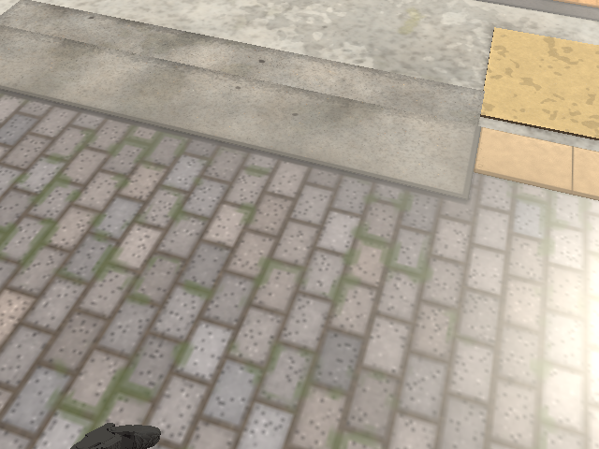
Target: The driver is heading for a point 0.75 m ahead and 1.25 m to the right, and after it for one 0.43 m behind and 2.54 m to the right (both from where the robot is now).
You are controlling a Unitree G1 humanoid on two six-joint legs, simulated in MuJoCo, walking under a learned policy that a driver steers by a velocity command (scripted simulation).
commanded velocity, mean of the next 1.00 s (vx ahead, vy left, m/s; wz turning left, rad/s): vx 0.12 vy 0.00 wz -0.76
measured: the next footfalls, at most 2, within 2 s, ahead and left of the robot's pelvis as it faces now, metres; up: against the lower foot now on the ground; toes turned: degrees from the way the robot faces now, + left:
right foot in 0.02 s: +0.24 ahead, -0.12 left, -0.10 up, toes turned -3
left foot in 0.48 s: +0.36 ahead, +0.03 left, -0.10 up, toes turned -30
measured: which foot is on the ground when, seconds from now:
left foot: down 0.00-0.04, up 0.06-0.46, down 0.48-0.92, up 0.94-1.00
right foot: up 0.00-0.00, down 0.02-0.48, up 0.50-0.90, down 0.92-1.00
